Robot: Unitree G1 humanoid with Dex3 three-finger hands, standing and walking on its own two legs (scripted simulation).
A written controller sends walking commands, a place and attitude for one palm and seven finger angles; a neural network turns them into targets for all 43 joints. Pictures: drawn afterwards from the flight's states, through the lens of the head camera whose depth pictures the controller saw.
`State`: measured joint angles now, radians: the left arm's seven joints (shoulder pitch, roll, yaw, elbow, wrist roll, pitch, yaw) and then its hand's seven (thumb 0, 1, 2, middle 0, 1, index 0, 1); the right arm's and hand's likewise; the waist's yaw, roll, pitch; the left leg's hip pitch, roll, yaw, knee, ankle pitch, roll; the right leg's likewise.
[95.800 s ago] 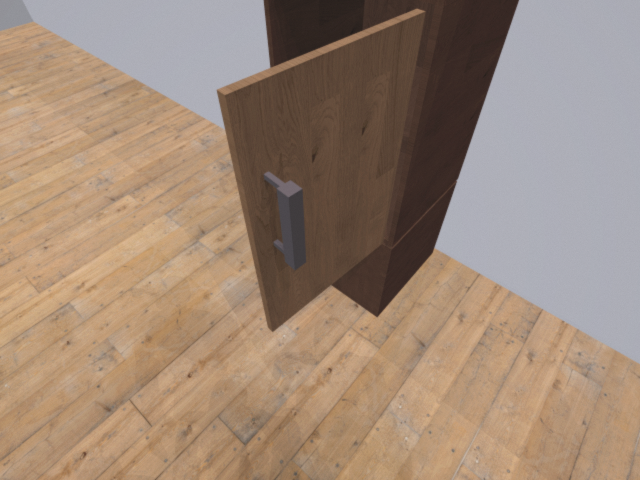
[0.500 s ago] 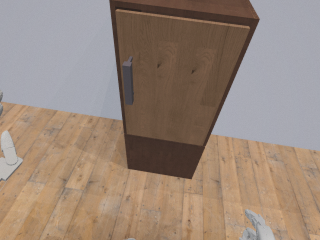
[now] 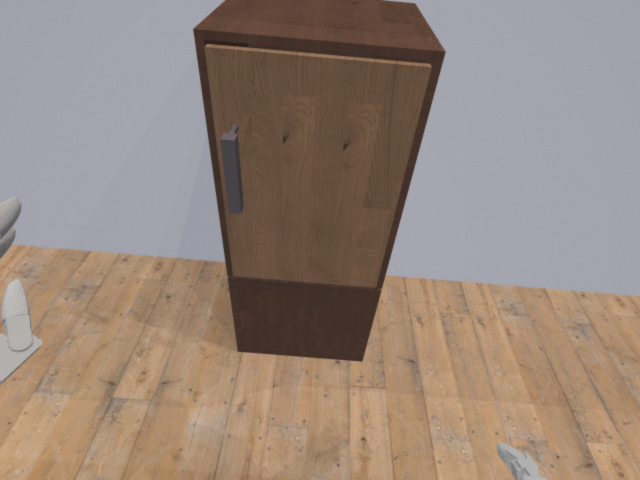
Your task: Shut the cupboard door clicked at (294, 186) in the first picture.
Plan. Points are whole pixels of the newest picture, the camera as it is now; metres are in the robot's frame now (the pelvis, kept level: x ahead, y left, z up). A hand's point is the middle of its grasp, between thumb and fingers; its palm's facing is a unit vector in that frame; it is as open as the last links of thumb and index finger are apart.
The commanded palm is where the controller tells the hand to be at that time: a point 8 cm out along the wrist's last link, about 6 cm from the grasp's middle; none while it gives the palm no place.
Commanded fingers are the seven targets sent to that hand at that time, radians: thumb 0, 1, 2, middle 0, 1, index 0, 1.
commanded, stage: stop stepping back and stand still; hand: left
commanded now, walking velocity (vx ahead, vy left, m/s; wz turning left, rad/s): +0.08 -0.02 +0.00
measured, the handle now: (235, 169) +0.70 +0.20 +0.03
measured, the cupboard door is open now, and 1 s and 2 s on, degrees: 0 0 0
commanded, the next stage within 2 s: let the arm hang, fingers relaxed in 1.10 s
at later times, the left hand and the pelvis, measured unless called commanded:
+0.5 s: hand out of the picture +0.17 +0.31 +0.18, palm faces +0.52 -0.77 -0.36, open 7.4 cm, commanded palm +0.11 +0.33 +0.19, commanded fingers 0.00 0.90 0.90 -0.20 -0.30 -0.20 -0.30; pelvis -0.02 +0.03 +0.00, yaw +1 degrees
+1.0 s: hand (43, 326) +0.21 +0.27 +0.17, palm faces +0.44 -0.79 -0.43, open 7.4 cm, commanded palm +0.15 +0.31 +0.19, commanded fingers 0.00 0.90 0.90 -0.20 -0.30 -0.20 -0.30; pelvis +0.01 +0.01 +0.01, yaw +0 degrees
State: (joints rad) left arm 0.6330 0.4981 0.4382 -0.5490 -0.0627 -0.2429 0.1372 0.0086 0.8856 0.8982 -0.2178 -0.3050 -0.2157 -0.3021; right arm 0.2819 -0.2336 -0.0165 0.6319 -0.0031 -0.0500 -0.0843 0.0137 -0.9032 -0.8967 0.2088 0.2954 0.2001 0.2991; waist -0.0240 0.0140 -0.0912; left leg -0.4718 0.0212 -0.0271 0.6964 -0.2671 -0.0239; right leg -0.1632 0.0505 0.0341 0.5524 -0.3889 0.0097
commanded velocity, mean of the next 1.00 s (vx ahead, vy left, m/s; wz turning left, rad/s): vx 0.03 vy -0.02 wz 0.00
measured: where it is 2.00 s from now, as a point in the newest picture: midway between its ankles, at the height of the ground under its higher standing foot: outside the picture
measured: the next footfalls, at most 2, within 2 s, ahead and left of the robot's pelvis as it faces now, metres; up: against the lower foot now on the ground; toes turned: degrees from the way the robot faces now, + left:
left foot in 0.02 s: +0.08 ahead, +0.11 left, +0.00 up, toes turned +0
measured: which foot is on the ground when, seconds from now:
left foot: up 0.00-0.00, down 0.02-1.00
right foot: down 0.00-1.00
